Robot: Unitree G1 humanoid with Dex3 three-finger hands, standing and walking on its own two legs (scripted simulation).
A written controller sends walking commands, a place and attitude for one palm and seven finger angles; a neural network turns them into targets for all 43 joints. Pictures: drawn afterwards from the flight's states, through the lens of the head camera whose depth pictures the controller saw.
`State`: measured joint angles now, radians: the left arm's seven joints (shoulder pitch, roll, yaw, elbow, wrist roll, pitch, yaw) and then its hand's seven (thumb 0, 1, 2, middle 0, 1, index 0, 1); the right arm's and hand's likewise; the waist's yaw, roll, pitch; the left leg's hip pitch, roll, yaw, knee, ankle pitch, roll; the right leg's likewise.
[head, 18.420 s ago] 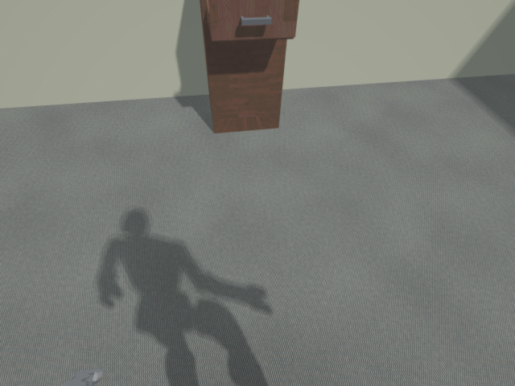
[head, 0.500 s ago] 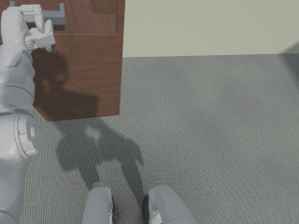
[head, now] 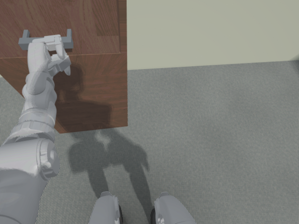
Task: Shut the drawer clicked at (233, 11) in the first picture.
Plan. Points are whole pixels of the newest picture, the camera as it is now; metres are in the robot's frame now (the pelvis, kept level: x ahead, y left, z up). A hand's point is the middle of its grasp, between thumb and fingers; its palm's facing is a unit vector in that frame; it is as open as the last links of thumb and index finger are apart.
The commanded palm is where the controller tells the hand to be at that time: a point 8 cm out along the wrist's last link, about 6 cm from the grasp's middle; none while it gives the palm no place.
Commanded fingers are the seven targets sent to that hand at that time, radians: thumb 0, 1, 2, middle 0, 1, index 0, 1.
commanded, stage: draw the hand back to the body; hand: left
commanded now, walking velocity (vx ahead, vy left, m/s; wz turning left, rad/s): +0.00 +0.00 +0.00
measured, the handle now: (47, 38) +0.60 +0.22 +0.07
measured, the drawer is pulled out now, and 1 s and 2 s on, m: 0.00 0.00 0.00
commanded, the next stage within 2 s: step back with the hand held close in 1.44 s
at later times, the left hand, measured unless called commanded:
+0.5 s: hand (32, 84) +0.41 +0.20 +0.14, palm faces +0.08 -1.00 -0.04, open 3.3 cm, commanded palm +0.37 +0.24 +0.15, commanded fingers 0.00 0.90 0.90 -1.40 -1.60 -1.40 -1.60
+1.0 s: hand out of the picture +0.28 +0.22 +0.21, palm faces +0.33 -0.90 -0.29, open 3.3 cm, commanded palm +0.23 +0.27 +0.23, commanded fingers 0.00 0.90 0.90 -1.40 -1.60 -1.40 -1.60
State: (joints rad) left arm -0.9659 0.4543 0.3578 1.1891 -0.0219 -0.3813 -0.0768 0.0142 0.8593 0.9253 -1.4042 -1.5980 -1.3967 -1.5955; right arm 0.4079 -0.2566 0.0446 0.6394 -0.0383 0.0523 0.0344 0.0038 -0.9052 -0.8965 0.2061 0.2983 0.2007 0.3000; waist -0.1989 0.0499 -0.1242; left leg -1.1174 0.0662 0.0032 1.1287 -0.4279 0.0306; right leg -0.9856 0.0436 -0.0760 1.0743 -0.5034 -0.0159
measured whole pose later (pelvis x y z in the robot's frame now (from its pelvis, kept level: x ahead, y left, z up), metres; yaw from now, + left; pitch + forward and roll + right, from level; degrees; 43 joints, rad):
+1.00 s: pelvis +0.04 -0.01 +0.09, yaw +2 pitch -2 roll +0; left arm 0.24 0.31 0.17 -0.16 -0.09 -0.05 0.09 0.01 0.90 0.90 -1.41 -1.60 -1.40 -1.60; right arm 0.18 -0.22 0.06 0.57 0.03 0.01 -0.08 0.01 -0.90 -0.90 0.20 0.30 0.20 0.30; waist 0.04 0.06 0.00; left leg -0.20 0.01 0.05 0.47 -0.23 0.02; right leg -0.09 0.01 -0.03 0.43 -0.30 -0.02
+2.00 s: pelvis +0.01 +0.01 +0.09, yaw +1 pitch +1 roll -1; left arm 0.65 0.41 0.35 -0.57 -0.07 -0.16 0.11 0.01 0.89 0.90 -1.41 -1.60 -1.40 -1.59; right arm 0.18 -0.23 -0.02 0.53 0.01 0.05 -0.07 0.01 -0.91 -0.90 0.20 0.30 0.20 0.30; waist 0.00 0.03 0.05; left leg -0.30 0.01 0.07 0.45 -0.17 0.04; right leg -0.20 0.01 -0.01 0.42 -0.24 0.01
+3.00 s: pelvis -0.20 +0.02 +0.09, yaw +1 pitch +5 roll -5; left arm 0.63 0.44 0.39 -0.69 -0.06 -0.24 0.14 0.01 0.89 0.90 -1.41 -1.60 -1.40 -1.59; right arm 0.20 -0.13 0.01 0.61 -0.03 -0.13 -0.03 0.01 -0.90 -0.90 0.21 0.30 0.20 0.30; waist -0.02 -0.01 -0.03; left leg -0.50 0.07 0.03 0.32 0.05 0.02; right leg -0.16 0.07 -0.05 0.59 -0.54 -0.02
